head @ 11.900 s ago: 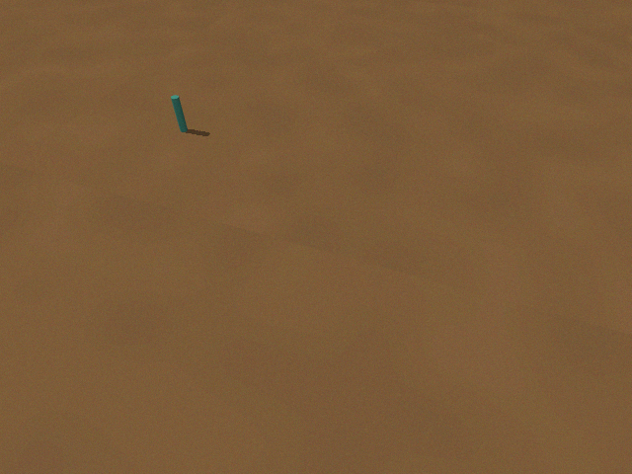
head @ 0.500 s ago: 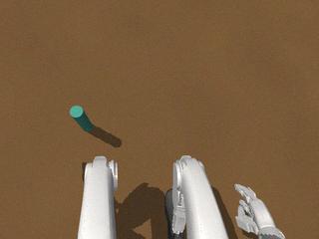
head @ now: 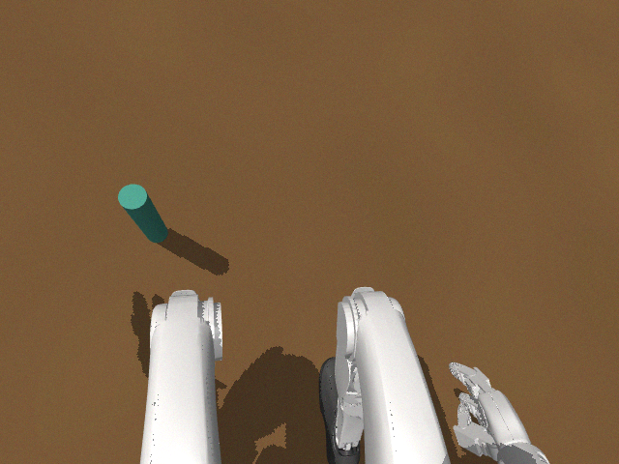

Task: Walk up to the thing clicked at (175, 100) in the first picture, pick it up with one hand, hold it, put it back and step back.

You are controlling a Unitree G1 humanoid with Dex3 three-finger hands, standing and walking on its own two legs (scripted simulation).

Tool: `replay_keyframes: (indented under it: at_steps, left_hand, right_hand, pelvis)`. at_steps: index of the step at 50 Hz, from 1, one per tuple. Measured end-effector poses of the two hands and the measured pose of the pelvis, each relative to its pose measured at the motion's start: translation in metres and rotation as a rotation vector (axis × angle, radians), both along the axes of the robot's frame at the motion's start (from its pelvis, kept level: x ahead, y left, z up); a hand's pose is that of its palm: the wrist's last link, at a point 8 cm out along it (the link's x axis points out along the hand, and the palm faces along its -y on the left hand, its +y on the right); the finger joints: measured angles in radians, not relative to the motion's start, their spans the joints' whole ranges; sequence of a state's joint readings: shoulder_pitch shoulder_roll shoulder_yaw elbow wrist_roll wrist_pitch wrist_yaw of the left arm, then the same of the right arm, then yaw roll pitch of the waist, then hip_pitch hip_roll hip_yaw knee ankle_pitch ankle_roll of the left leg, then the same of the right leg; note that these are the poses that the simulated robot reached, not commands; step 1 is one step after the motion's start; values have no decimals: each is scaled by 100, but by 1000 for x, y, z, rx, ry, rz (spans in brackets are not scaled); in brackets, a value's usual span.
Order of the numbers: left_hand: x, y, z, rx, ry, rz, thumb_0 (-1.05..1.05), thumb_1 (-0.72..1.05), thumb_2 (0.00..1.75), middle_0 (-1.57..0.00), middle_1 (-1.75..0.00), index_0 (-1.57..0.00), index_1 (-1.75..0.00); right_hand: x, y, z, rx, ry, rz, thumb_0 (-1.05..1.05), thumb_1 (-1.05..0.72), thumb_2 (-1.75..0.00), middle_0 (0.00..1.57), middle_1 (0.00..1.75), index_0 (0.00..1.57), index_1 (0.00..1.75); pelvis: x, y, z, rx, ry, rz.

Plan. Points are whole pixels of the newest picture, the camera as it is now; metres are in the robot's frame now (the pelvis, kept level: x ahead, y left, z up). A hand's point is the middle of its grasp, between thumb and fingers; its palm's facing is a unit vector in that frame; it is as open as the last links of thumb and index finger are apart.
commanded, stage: go down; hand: left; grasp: from the side
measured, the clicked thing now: (146, 217) +0.48 +0.25 -0.30
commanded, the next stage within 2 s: approach in 0.48 s
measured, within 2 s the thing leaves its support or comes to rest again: neither
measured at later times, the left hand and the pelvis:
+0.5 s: hand out of the picture +0.38 +0.44 +0.00, palm faces +0.26 -0.96 -0.08, open 17.4 cm; pelvis +0.00 +0.00 -0.02, yaw +0 degrees
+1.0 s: hand out of the picture +0.40 +0.40 -0.14, palm faces +0.22 -0.97 +0.03, open 17.6 cm; pelvis -0.01 +0.01 -0.08, yaw -4 degrees
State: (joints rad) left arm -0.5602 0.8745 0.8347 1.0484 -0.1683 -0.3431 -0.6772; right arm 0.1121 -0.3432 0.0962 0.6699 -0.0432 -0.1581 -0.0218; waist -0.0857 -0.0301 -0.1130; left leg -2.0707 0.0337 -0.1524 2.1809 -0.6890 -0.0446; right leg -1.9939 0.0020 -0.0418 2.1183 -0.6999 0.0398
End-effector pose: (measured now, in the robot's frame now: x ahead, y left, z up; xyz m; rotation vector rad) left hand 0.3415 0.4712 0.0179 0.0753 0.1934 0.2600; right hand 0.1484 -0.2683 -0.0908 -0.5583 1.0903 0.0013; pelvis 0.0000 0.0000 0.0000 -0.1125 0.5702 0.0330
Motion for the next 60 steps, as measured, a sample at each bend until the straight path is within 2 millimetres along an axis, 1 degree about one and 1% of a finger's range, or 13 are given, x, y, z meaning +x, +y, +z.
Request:
replay_keyframes:
  at_steps: [5, 10, 20, 29, 33, 36, 39, 42, 49, 52, 56, 60]
  left_hand:
    - [0, 5, -1, 0, -9, 6, -1, -53, 5, -5, -6, -4, -7]
    - [1, 6, -7, -6, -14, 2, -1, -52, 5, -4, -6, -4, -7]
    - [7, 9, -10, -3, -50, 2, -1, -51, 6, -4, -6, -3, -7]
    - [5, 16, -13, 0, -54, 5, -1, -51, 6, -4, -5, -3, -7]
    - [4, 19, -17, -3, -66, 5, -1, -52, 6, -5, -6, -4, -8]
    - [4, 20, -24, -12, -87, 7, -1, -55, 4, -6, -6, -5, -9]
    - [6, 18, -40, -28, -104, 11, -1, -57, 3, -7, -7, -5, -9]
    - [10, 12, -66, -52, -104, 9, -1, -58, 2, -8, -7, -6, -9]
    - [26, -20, -149, -118, -61, -23, -1, -59, 1, -8, -7, -6, -9]
    - [35, -35, -179, -122, -78, -38, -1, -59, 1, -8, -7, -6, -9]
    - [47, -55, -210, -117, -86, -73, -2, -58, 2, -8, -8, -6, -10]
    - [53, -70, -232, -101, -61, -101, -2, -58, 4, -8, -9, -6, -11]
  right_hand:
    - [-5, 0, -5, -1, 14, 2, 1, -92, -90, 20, 30, 20, 29]
    - [-8, -1, -10, -6, 26, 6, 1, -92, -90, 20, 30, 20, 29]
    - [-9, -3, -15, -18, 28, 15, 1, -92, -90, 20, 30, 20, 29]
    - [-10, -3, -20, -23, 35, 27, 1, -92, -90, 20, 30, 20, 29]
    - [-10, -2, -22, -27, 40, 36, 1, -92, -90, 20, 30, 20, 30]
    - [-9, -2, -25, -32, 41, 49, 1, -92, -90, 20, 30, 20, 30]
    - [-9, -2, -28, -41, 43, 69, 1, -92, -90, 20, 30, 20, 30]
    - [-9, -2, -33, -55, 51, 91, 1, -92, -90, 20, 30, 20, 30]
    - [-9, -1, -46, -103, 93, 146, 1, -91, -90, 20, 30, 20, 30]
    - [-10, 0, -50, -131, 122, 172, 1, -91, -90, 20, 30, 20, 30]
    - [-11, 2, -55, -163, 158, 202, 1, -91, -90, 20, 30, 20, 30]
    - [-14, 3, -59, -188, 182, 215, 1, -92, -90, 20, 30, 20, 30]
  pelvis:
    - [-1, 1, -5, -2, -1, 0]
    - [-2, 1, -10, -3, -5, 1]
    - [-3, 0, -20, -6, -11, 0]
    - [-4, 1, -26, -10, -19, -5]
    - [-5, 2, -29, -14, -21, -6]
    - [-5, 2, -33, -16, -25, -9]
    - [-6, 3, -40, -20, -35, -13]
    - [-7, 4, -49, -26, -49, -19]
    - [-8, 5, -73, -47, -91, -37]
    - [-7, 6, -82, -58, -115, -44]
    - [-7, 7, -93, -73, -144, -52]
    - [-7, 10, -102, -90, -171, -61]
